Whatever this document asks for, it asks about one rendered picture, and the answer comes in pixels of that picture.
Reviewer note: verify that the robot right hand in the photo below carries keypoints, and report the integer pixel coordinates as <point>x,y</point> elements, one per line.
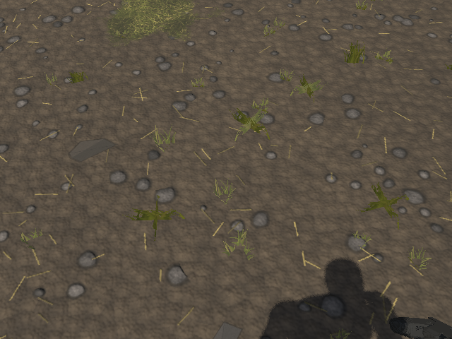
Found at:
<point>417,328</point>

